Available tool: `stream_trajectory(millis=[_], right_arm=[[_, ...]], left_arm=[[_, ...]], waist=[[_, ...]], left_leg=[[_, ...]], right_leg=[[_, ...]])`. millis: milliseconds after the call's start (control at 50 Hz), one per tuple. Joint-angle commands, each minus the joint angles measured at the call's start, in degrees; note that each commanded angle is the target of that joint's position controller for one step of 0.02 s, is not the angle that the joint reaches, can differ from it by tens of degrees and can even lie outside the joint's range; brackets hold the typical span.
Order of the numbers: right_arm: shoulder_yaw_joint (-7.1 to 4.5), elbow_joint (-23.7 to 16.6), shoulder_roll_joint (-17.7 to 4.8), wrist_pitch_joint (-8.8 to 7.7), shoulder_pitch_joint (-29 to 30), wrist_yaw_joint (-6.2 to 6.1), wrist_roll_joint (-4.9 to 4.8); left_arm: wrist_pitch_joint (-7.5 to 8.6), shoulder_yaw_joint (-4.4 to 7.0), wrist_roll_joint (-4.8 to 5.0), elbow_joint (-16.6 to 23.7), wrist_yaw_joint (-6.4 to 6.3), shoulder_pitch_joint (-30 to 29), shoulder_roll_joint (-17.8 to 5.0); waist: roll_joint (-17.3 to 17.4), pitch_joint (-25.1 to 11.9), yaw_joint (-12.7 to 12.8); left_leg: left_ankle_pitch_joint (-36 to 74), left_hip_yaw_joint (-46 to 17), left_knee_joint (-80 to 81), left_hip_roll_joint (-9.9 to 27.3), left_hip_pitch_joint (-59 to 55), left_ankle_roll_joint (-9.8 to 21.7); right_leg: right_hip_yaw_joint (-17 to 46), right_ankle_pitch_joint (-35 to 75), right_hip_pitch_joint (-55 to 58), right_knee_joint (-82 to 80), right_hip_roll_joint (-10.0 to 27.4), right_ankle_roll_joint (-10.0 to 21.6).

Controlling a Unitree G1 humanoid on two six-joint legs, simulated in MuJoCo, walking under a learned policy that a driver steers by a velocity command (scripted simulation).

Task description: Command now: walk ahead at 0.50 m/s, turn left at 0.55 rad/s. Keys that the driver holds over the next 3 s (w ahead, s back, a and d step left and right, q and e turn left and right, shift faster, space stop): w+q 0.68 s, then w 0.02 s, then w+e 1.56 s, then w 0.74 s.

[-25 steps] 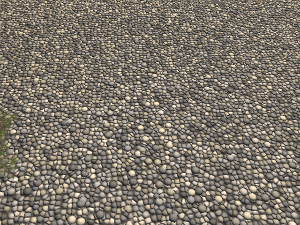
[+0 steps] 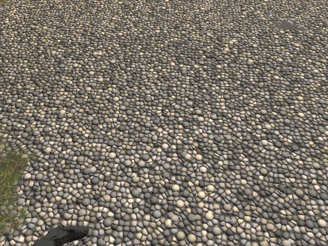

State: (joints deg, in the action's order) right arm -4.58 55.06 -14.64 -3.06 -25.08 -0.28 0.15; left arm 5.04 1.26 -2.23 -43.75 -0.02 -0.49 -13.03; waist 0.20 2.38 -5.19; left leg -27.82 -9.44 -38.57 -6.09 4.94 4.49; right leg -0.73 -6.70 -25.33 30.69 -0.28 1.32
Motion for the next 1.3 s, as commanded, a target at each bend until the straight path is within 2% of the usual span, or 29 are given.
stream_trajectory(millis=[20, 40, 80, 120, 180, 320, 400, 460, 480, 500, 520, 540, 560, 580, 620, 660, 700, 840, 940, 1000, 1040, 1060, 1080, 1100, 1120, 1140, 1160, 1200, 1300], right_arm=[[-0.71, -5.0, -5.8, -0.05, -3.5, -0.39, 0.13], [-0.87, -5.3, -5.9, 0.16, 0.7, 0.32, 0.80], [-0.75, -6.3, -4.2, 0.81, 4.1, 1.34, 1.54], [-0.58, -6.9, -3.4, 2.10, 4.6, 2.27, 1.87], [-0.26, -9.2, -3.0, 2.96, 9.6, 3.14, 1.87], [1.50, -14.7, -1.4, 2.61, 23.6, 4.82, 1.73], [1.67, -16.9, -2.2, 2.59, 27.9, 5.05, 2.18], [0.83, -15.9, -3.8, 2.53, 22.6, 4.19, 2.58], [0.07, -14.1, -5.0, 2.07, 16.0, 3.69, 2.73], [-1.25, -10.9, -7.6, 1.63, 5.9, 2.80, 3.29], [-2.95, -10.8, -14.1, 1.66, 2.9, 1.89, 3.47], [-3.49, -12.6, -16.9, 2.30, 2.3, 1.41, 1.51], [-3.18, -11.3, -15.4, 2.76, 3.1, 0.88, 0.94], [-2.43, -10.8, -12.4, 2.54, 6.0, 0.53, 0.44], [-1.27, -11.3, -8.6, 1.68, 10.9, 0.21, -0.07], [-0.82, -11.6, -7.7, 0.50, 11.2, 0.51, -0.31], [-1.06, -10.9, -8.8, -0.13, 9.1, 0.74, -0.21], [0.03, -7.4, -7.6, -1.41, 1.1, 0.67, 0.20], [0.74, -5.1, -7.3, -1.67, -1.6, -0.33, 1.38], [0.95, -4.6, -8.2, -1.83, 0.7, -1.19, 1.78], [0.77, -4.3, -9.6, -1.58, 1.6, -1.55, 2.31], [0.68, -4.7, -10.3, -1.34, 2.9, -1.58, 1.94], [1.30, -6.8, -9.0, -1.74, 3.6, -1.63, 1.53], [1.95, -8.7, -4.2, -2.09, -1.2, -0.38, 0.62], [1.68, -8.8, -7.4, -2.37, 3.2, -0.22, 2.25], [1.71, -10.5, -7.8, -3.06, 7.1, 0.23, 1.56], [1.91, -10.9, -7.6, -3.40, 8.7, 0.38, 1.51], [2.26, -11.5, -6.4, -1.72, 8.4, 0.56, 2.49], [3.01, -14.5, -4.6, 0.68, 13.7, 1.07, 2.83]], left_arm=[[-0.95, 4.21, -0.41, -0.4, -0.94, 16.2, -12.4], [-0.94, 2.95, 0.17, 0.5, -0.71, 12.6, -7.4], [-0.42, 2.22, 0.18, -0.5, -0.71, 12.3, -5.3], [0.60, 2.25, 0.74, -2.0, -0.61, 14.3, -5.4], [1.62, 2.66, 1.33, -3.1, -0.32, 17.0, -6.2], [1.31, 3.01, 1.13, -5.1, -0.40, 20.8, -7.4], [0.30, 3.47, 1.05, -6.8, -0.97, 24.2, -9.1], [-1.15, 3.95, 0.96, -7.5, -1.41, 24.9, -11.6], [-1.74, 4.02, 1.10, -7.3, -1.42, 24.7, -12.2], [-2.04, 3.86, 1.06, -6.3, -1.30, 23.8, -12.0], [-1.76, 2.46, 1.68, -2.6, -0.44, 25.6, -6.0], [-1.20, 3.07, 1.16, 0.7, 0.16, 21.1, -8.2], [-0.90, 3.23, 0.97, 2.1, 0.37, 14.3, -9.2], [-0.27, 2.64, 1.51, 2.0, 0.46, 14.6, -8.0], [-1.26, 2.69, 0.09, 0.6, 0.33, 17.5, -7.7], [-3.17, 2.66, -0.81, 0.2, 0.73, 19.3, -7.2], [-4.01, 2.50, -0.60, 0.9, 1.10, 17.6, -6.3], [-3.74, 2.00, 0.51, 3.4, 1.86, 5.8, -5.9], [-3.17, 1.30, 0.87, 5.6, 2.71, -0.5, -5.3], [-2.93, 1.50, 0.86, 4.9, 2.60, 2.9, -5.8], [-2.65, 2.43, 0.78, 1.9, 1.80, 12.9, -7.7], [-2.15, 3.09, 0.28, -0.6, 1.42, 21.4, -8.6], [-2.08, 4.48, -0.68, -2.2, 0.72, 30.1, -13.2], [-2.40, 5.84, -0.40, -2.0, 0.71, 28.3, -18.3], [-2.75, 5.46, 2.42, -2.0, 1.42, 24.9, -15.1], [-3.01, 5.01, 2.42, -1.0, 1.39, 20.7, -13.2], [-3.07, 4.36, 1.99, -1.0, 1.42, 18.9, -10.5], [-2.68, 3.64, 2.14, -1.5, 0.89, 17.9, -8.6], [-1.65, 4.42, 2.45, -2.3, 0.65, 21.3, -11.5]], waist=[[-9.2, -12.5, 6.2], [-2.9, -5.8, 6.0], [-4.1, -2.0, 5.1], [-6.5, -2.2, 4.4], [-5.5, -2.0, 4.4], [-5.0, 1.7, 6.8], [-4.9, 2.7, 7.8], [-6.4, -1.6, 5.0], [-5.8, -5.6, 2.2], [-2.5, -11.2, -2.4], [9.2, -17.7, -0.8], [9.9, -21.2, -1.2], [2.9, -13.0, -1.8], [1.4, -6.6, 0.8], [0.0, -2.4, 5.9], [1.0, -3.9, 7.4], [1.0, -3.4, 7.2], [2.8, 0.1, 2.3], [2.4, 3.4, 0.6], [3.4, 1.9, 3.3], [4.7, -4.0, 7.6], [3.9, -8.1, 11.9], [-1.3, -14.0, 15.1], [-15.5, -17.1, 9.1], [-5.4, -14.4, 9.4], [-3.1, -7.1, 8.2], [1.2, -3.4, 7.0], [0.9, -1.5, 4.2], [-1.9, -0.7, 4.6]], left_leg=[[-0.9, 3.4, -32.6, 3.9, 32.5, 1.4], [5.0, 3.6, -31.4, 5.9, 31.8, 1.2], [9.3, 4.6, -27.9, 8.7, 29.1, 0.0], [11.0, 5.7, -27.7, 9.1, 28.2, -0.9], [15.0, 6.5, -26.8, 10.1, 33.1, -1.7], [26.8, 11.8, -6.9, 10.2, 32.4, -1.9], [21.9, 15.6, 0.8, 8.6, 29.7, 1.0], [13.1, 18.6, 3.7, 3.0, 20.2, 4.5], [12.6, 18.5, 6.3, 0.8, 12.3, 6.1], [13.5, 14.3, 10.1, 1.9, -2.1, 8.4], [6.7, -10.6, 11.8, 19.1, -20.8, 14.2], [12.1, -35.1, 21.0, 27.2, -24.9, 19.3], [17.5, -24.8, 21.8, 24.6, -20.8, 17.3], [23.9, -17.4, 22.2, 22.7, -12.3, 15.4], [33.9, -8.6, 23.7, 16.3, -0.6, 11.8], [38.0, -6.0, 24.5, 14.0, 2.8, 11.7], [36.4, -4.9, 26.2, 12.8, 4.1, 11.6], [41.4, 0.2, 29.4, 13.6, -5.1, 6.0], [45.7, 4.7, 30.0, 16.2, -11.4, 5.3], [65.4, 8.6, 24.2, 17.0, -12.9, 3.5], [81.1, 10.5, 9.9, 16.9, -14.4, 2.3], [76.5, 12.2, -2.2, 15.7, -9.8, 1.6], [56.6, 14.6, -20.2, 13.0, 2.3, 0.6], [1.4, 13.2, -41.0, -0.8, 26.9, -2.3], [2.2, 3.9, -43.4, 2.7, 32.5, -1.1], [7.5, 4.0, -40.7, 5.7, 34.0, -1.2], [10.0, 4.9, -36.7, 7.7, 32.6, -1.6], [10.3, 5.5, -31.0, 9.7, 27.9, -3.6], [15.3, 8.8, -18.3, 10.6, 29.3, -7.4]], right_leg=[[40.1, -24.0, 34.8, -16.3, 25.2, 9.5], [30.2, -20.6, 27.2, -17.0, 21.7, 8.2], [16.7, -5.8, 20.2, -18.9, 17.0, 6.3], [10.4, 3.2, 18.9, -19.6, 15.3, 5.7], [4.8, 10.7, 20.9, -20.8, 15.7, 6.8], [-6.5, 14.7, 21.9, -22.3, 14.1, 6.1], [-10.0, 22.7, 28.1, -18.9, 16.1, 5.2], [-13.1, 46.6, 31.5, -5.1, 16.4, 4.4], [-13.8, 47.3, 29.8, 5.0, 16.1, 4.0], [-14.7, 37.0, 21.2, 19.7, 15.0, 2.2], [-14.4, -3.2, -1.3, 39.4, 9.1, -0.8], [-4.0, -25.9, -14.2, 50.9, 0.0, -2.7], [1.4, -19.6, -20.0, 50.6, 3.7, -2.1], [1.2, -14.3, -18.4, 45.5, 6.0, -1.7], [1.8, -12.3, -10.3, 37.5, 8.2, -2.4], [1.3, -11.8, -6.5, 35.0, 8.0, -3.5], [0.6, -8.5, -7.8, 31.4, 7.7, -4.3], [-0.8, 6.2, -15.1, 15.7, 7.3, -2.1], [-2.2, 5.7, -15.2, 7.2, 3.9, 1.3], [-4.6, 0.0, -6.6, 3.2, -0.6, 4.5], [-6.3, -4.8, 3.8, 1.7, -4.6, 6.9], [-4.9, -2.1, 14.6, -2.7, -4.6, 8.6], [9.1, -4.4, 28.7, -3.5, 6.2, 12.6], [41.2, 0.1, 42.8, -8.6, 20.6, 22.8], [42.8, -2.6, 39.8, -12.5, 18.7, 21.7], [34.0, -1.5, 31.9, -13.7, 17.5, 20.2], [28.9, 3.7, 25.6, -15.3, 15.2, 18.4], [21.7, 11.5, 17.6, -17.1, 10.5, 15.9], [16.8, 13.3, 13.1, -19.8, 6.2, 14.8]])
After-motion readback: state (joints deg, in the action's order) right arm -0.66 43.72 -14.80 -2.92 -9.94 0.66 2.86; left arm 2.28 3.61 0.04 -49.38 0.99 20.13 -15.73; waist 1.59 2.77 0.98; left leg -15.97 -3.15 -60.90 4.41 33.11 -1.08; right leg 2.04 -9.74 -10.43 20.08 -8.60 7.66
